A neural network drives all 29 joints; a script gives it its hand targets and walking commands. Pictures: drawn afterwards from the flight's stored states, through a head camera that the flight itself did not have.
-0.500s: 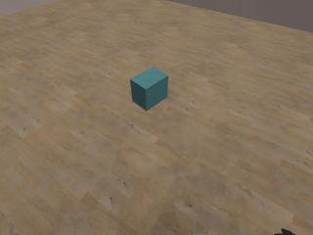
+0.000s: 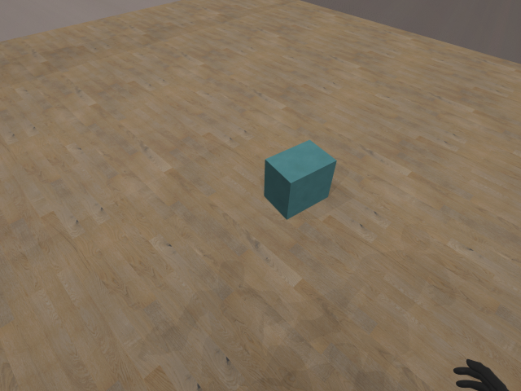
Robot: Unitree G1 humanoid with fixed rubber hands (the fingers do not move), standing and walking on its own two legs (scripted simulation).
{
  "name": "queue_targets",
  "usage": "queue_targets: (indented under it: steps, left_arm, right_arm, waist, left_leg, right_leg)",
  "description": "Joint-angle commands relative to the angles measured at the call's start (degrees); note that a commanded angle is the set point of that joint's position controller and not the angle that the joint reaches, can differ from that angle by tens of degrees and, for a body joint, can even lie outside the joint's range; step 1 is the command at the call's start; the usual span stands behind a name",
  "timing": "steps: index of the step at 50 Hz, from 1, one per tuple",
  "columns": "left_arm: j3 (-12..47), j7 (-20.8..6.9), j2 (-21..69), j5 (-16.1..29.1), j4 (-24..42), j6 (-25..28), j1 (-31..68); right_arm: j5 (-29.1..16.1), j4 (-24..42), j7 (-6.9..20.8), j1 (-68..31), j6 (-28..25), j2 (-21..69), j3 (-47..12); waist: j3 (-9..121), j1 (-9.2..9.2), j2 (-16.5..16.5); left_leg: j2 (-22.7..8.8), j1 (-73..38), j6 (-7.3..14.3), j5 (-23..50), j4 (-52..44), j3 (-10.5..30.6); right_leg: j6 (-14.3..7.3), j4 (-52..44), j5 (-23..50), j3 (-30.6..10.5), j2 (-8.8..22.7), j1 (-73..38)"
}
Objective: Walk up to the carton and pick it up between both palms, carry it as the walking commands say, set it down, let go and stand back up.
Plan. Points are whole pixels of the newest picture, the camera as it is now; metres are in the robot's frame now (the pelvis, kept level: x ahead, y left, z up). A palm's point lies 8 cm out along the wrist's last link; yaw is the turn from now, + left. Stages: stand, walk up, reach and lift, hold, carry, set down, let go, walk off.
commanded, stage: walk up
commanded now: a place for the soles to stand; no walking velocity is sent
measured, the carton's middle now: (298, 179) +1.22 -0.08 -0.62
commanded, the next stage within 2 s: none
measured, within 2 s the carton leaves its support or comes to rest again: neither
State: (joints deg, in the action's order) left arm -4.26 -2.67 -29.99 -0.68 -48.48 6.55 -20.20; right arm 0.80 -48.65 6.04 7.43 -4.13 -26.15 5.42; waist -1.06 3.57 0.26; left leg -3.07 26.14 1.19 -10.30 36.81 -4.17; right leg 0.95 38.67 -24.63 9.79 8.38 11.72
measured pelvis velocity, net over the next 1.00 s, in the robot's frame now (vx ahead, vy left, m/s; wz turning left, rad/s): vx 0.39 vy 0.06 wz -0.06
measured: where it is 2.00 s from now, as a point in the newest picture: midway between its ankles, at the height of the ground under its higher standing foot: (257, 273)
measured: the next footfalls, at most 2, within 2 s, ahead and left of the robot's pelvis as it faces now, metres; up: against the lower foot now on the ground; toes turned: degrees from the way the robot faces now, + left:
right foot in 0.40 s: +0.33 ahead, -0.12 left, +0.00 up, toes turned -8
left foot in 0.70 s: +0.44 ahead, +0.16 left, +0.00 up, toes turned +3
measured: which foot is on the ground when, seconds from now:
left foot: down 0.00-0.40, up 0.42-0.68, down 0.70-1.00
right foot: down 0.00-0.00, up 0.02-0.38, down 0.40-0.72, up 0.74-1.00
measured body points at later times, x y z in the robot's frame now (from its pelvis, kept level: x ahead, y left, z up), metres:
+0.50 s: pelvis +0.21 +0.01 +0.00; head +0.22 -0.01 +0.45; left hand +0.37 +0.33 -0.06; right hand +0.24 -0.33 -0.11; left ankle +0.15 +0.12 -0.66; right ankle +0.29 -0.12 -0.72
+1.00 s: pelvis +0.39 +0.06 +0.01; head +0.41 +0.06 +0.46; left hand +0.51 +0.38 -0.10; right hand +0.44 -0.30 -0.08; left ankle +0.40 +0.16 -0.72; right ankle +0.48 -0.09 -0.70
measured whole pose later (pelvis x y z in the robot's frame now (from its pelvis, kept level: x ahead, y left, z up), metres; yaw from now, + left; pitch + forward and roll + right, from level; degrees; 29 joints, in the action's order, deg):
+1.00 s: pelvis +0.39 +0.06 +0.01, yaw -3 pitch -1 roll +0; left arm -3.7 -3.6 -25.6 -0.7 -50.2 4.8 -15.0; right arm 1.0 -46.9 2.8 17.8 -4.6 -26.6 5.1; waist -2.2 -2.2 -1.5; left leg -1.6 15.6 1.7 -20.6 37.4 -6.8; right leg -1.0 43.0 -17.4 3.6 5.1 27.6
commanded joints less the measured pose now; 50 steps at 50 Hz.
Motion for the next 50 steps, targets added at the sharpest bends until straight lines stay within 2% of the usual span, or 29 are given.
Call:
queue_targets:
  steps: [1, 2, 3, 4, 5, 7, 10, 16, 17, 19, 20, 21, 22, 23, 25, 26, 28, 30, 34, 35, 36, 37, 38, 39, 40, 41, 43, 45, 50]
  left_arm:
    - [-0.27, 0.65, -5.44, 0.98, 6.03, 0.30, 4.62]
    - [-0.61, 1.62, -9.45, 0.57, 4.86, -0.04, 7.03]
    - [-0.82, 1.84, -10.66, 0.90, 4.02, -0.15, 4.91]
    - [-0.58, 1.84, -9.77, 0.99, 3.23, 0.18, 4.09]
    - [-1.16, 1.61, -9.43, 0.38, 2.31, -0.06, 3.68]
    - [-1.16, 0.52, -8.30, 0.50, 1.04, -0.42, 1.18]
    - [-1.04, -0.47, -6.73, -0.14, 2.05, -0.91, 5.20]
    - [-1.92, -1.51, -4.75, -0.05, 2.45, -0.53, 11.50]
    - [-1.80, -1.65, -3.87, 0.12, 2.18, -0.47, 10.82]
    - [-3.31, -0.62, -5.95, -0.20, 0.31, -0.19, 3.37]
    - [-4.58, 0.20, -9.42, -0.06, -0.83, -0.03, -4.70]
    - [-5.79, 0.89, -15.90, 0.01, 0.09, 0.15, -8.79]
    - [-5.26, 1.11, -15.04, 1.25, 1.38, 0.01, -5.56]
    - [-4.55, 1.41, -12.35, 1.53, 2.33, 0.10, -1.66]
    - [-3.87, 1.70, -10.47, 1.52, 3.83, 0.25, 2.19]
    - [-3.67, 1.46, -9.65, 0.97, 4.14, 0.26, 4.82]
    - [-3.66, 0.88, -11.37, 0.29, 4.68, 0.27, 5.47]
    - [-4.16, 0.45, -13.07, -0.04, 5.45, 0.24, 5.88]
    - [-3.49, -0.19, -11.72, -0.09, 6.00, -0.44, 9.06]
    - [-2.79, -0.12, -9.98, -0.18, 6.28, -0.87, 9.14]
    - [-1.69, 0.06, -7.25, -0.37, 6.27, -1.50, 8.49]
    - [-0.78, 0.59, -3.74, 0.32, 7.78, -1.52, 9.28]
    - [-1.32, 1.35, -7.20, -0.23, 6.69, -1.72, 9.45]
    - [-1.53, 1.71, -9.23, 0.13, 4.60, -1.38, 6.45]
    - [-1.44, 1.56, -9.58, 0.37, 2.97, -1.15, 4.87]
    - [-1.86, 1.56, -9.68, -0.07, 2.19, -0.88, 3.22]
    - [-2.39, 0.52, -8.77, -0.07, 0.85, -0.96, 1.96]
    - [-2.03, -0.29, -7.12, 0.06, 1.59, -0.99, 4.60]
    - [-2.63, -0.76, -5.61, -0.09, 1.20, -0.89, 4.35]
  right_arm:
    - [0.11, 0.82, -2.23, 14.55, -1.54, -19.75, 5.45]
    - [-1.17, 0.88, -2.72, 13.72, -1.61, -19.65, 5.32]
    - [-1.75, 1.80, -3.39, 11.15, -1.40, -16.40, 4.63]
    - [-1.33, 2.54, -3.74, 9.36, -1.29, -15.30, 4.07]
    - [-1.29, 3.23, -3.85, 7.57, -1.32, -13.06, 3.37]
    - [-0.71, 3.61, -3.65, 6.08, -1.67, -13.50, 2.87]
    - [-0.25, 4.49, -3.39, 7.34, -2.13, -13.86, 3.05]
    - [-0.51, 5.24, -3.35, 7.73, -1.69, -13.64, 2.85]
    - [-0.70, 5.01, -3.41, 7.78, -1.60, -13.36, 2.71]
    - [-1.08, 5.46, -3.64, 6.74, -1.33, -10.84, 1.14]
    - [-1.09, 6.79, -3.80, 6.63, -1.57, -8.43, 0.58]
    - [-0.89, 7.87, -3.90, 9.37, -1.61, -7.21, -0.08]
    - [-0.67, 6.52, -4.61, 8.74, -1.21, -11.21, 0.50]
    - [-0.56, 4.93, -4.71, 8.78, -1.44, -12.63, 0.99]
    - [-0.42, 4.50, -4.35, 9.98, -1.11, -11.17, 0.99]
    - [-0.48, 3.04, -3.86, 11.78, -0.93, -10.72, 0.82]
    - [0.22, 2.56, -2.62, 10.83, -0.43, -10.05, 1.25]
    - [0.26, 3.26, -1.62, 8.20, -0.23, -9.70, 1.88]
    - [0.33, 0.92, -1.35, 11.49, -0.66, -9.58, 3.10]
    - [0.38, 0.29, -1.66, 14.05, -0.99, -10.49, 3.50]
    - [0.93, -1.36, -2.26, 17.81, -1.33, -13.37, 4.69]
    - [1.21, 0.09, -2.99, 19.57, -1.77, -18.89, 5.42]
    - [0.25, 1.82, -3.36, 16.12, -2.02, -19.92, 5.87]
    - [-0.70, 2.80, -3.77, 12.83, -1.73, -16.91, 4.57]
    - [-0.66, 3.15, -4.09, 10.67, -1.56, -15.50, 3.79]
    - [-0.62, 3.22, -4.34, 9.26, -1.58, -14.55, 3.49]
    - [0.25, 3.83, -3.98, 8.83, -1.47, -14.00, 3.14]
    - [0.27, 4.20, -3.85, 10.42, -1.59, -13.99, 3.28]
    - [-0.29, 6.45, -3.34, 7.40, -0.88, -14.87, 3.60]
  waist:
    - [6.78, -11.99, 19.34]
    - [5.42, -11.41, 10.51]
    - [4.25, -9.08, 4.77]
    - [3.12, -7.90, 5.75]
    - [1.61, -6.67, 4.67]
    - [0.20, -5.63, 9.72]
    - [-2.20, -6.39, 9.22]
    - [-1.25, -6.30, 8.21]
    - [-1.23, -5.37, 5.39]
    - [3.00, 0.01, -2.55]
    - [6.85, 4.30, -10.68]
    - [10.84, 5.18, -18.18]
    - [8.79, 3.94, -9.76]
    - [6.99, 2.28, -2.62]
    - [1.30, -0.73, -3.28]
    - [-0.29, -1.96, -7.31]
    - [-1.22, -2.50, -10.33]
    - [-2.09, -2.46, -11.60]
    - [0.28, -5.57, -10.79]
    - [0.81, -7.17, -6.04]
    - [2.08, -9.54, 5.72]
    - [-0.17, -10.98, 19.40]
    - [-0.30, -11.07, 13.56]
    - [-1.67, -8.03, 6.83]
    - [-2.93, -5.94, 5.11]
    - [-2.09, -5.49, 6.48]
    - [-3.08, -5.33, 11.23]
    - [-2.88, -6.33, 9.46]
    - [-1.25, -3.99, 10.01]
  left_leg:
    - [-15.18, -36.24, 11.98, -31.48, -21.15, 37.32]
    - [-18.83, -33.89, 14.10, -27.92, -21.96, 38.77]
    - [-17.83, -31.03, 13.85, -21.22, -19.52, 33.27]
    - [-16.45, -29.11, 13.83, -11.34, -17.45, 28.66]
    - [-14.92, -23.71, 13.32, -9.90, -17.93, 23.23]
    - [-11.92, -16.15, 12.72, -3.27, -18.07, 16.15]
    - [-12.38, -11.78, 13.54, -4.77, -21.21, 13.78]
    - [-10.04, -12.61, 10.87, -2.88, -18.31, 9.64]
    - [-10.19, -10.32, 10.48, -0.75, -16.56, 8.80]
    - [-7.24, -2.64, 7.71, 9.81, -2.59, 4.89]
    - [-2.36, 5.68, 5.10, 7.97, 13.11, -0.27]
    - [4.56, 19.19, 2.16, -15.85, 29.19, -0.68]
    - [1.60, 21.79, 1.99, -18.92, 35.08, 6.25]
    - [-0.89, 20.93, 1.60, -15.43, 35.61, 8.57]
    - [-3.97, 17.81, 0.19, -12.02, 28.32, 9.31]
    - [-4.37, 12.14, -0.63, -12.42, 22.07, 7.58]
    - [-3.27, 5.25, -1.67, -11.67, 15.34, 4.54]
    - [-2.65, 1.08, -1.22, -10.64, 8.99, 2.66]
    - [0.01, -14.47, -0.90, -2.97, 0.96, -1.13]
    - [2.72, -20.01, -0.57, -5.61, -0.66, -1.83]
    - [1.68, -27.05, 1.82, -15.13, -4.82, 2.72]
    - [-14.93, -27.81, 8.92, -42.36, -22.80, 35.42]
    - [-20.91, -26.02, 14.68, -44.64, -26.38, 43.26]
    - [-20.03, -22.73, 14.91, -37.74, -23.36, 38.22]
    - [-18.01, -18.61, 14.44, -33.27, -21.62, 32.88]
    - [-16.00, -16.40, 13.50, -26.99, -19.73, 26.51]
    - [-12.73, -9.70, 13.08, -17.23, -18.60, 17.33]
    - [-13.22, -9.32, 13.01, -13.48, -19.01, 16.22]
    - [-10.16, -4.58, 10.17, -19.15, -16.13, 10.69]
  right_leg:
    - [-3.46, 27.37, 0.15, -0.97, -6.21, 37.07]
    - [-3.03, 32.19, -2.48, -10.47, -3.79, 38.18]
    - [-3.08, 32.23, 0.73, -11.77, -2.06, 37.85]
    - [-2.32, 30.81, 1.86, -11.74, -0.83, 36.83]
    - [-1.79, 26.26, 3.47, -12.55, 1.50, 33.90]
    - [-1.23, 17.87, 4.42, -10.76, 0.91, 25.66]
    - [-0.97, 10.30, 7.02, -7.71, -0.04, 22.34]
    - [-2.66, -2.27, 14.74, -4.79, -3.86, 13.52]
    - [-3.12, -4.44, 17.44, -3.74, -4.38, 9.84]
    - [-5.53, -7.94, 14.38, -4.83, -7.36, -8.71]
    - [-9.01, -12.97, 5.39, -14.69, -0.28, -19.64]
    - [-16.27, -20.40, -5.23, -43.24, 16.62, -26.82]
    - [-19.54, -21.36, -8.26, -45.53, 18.50, -24.25]
    - [-19.65, -19.97, -2.53, -39.94, 16.82, -20.47]
    - [-16.97, -21.37, 2.01, -29.94, 13.57, -9.18]
    - [-15.27, -21.00, 5.84, -21.98, 10.46, -1.41]
    - [-15.65, -22.06, 1.72, -17.26, 8.47, 6.23]
    - [-15.28, -22.55, -6.32, -16.96, 8.36, 10.92]
    - [-11.95, -15.83, -13.37, -13.78, 6.14, 20.21]
    - [-10.65, -9.52, -15.96, -11.61, 3.45, 23.76]
    - [-8.57, 4.01, -17.10, -9.10, 1.26, 29.79]
    - [-4.21, 24.76, -12.26, -3.95, -8.40, 41.99]
    - [-3.38, 31.08, -6.27, -13.52, -5.04, 42.17]
    - [-2.58, 31.04, -1.53, -14.88, -2.81, 40.40]
    - [-2.22, 28.50, 0.09, -13.98, -1.75, 37.66]
    - [-1.68, 24.20, 2.43, -12.93, 0.16, 33.82]
    - [-1.35, 17.38, 2.19, -9.34, -0.91, 25.23]
    - [-1.59, 11.21, 2.98, -8.37, -1.32, 22.53]
    - [-2.40, -0.42, 10.88, -3.41, -5.15, 8.86]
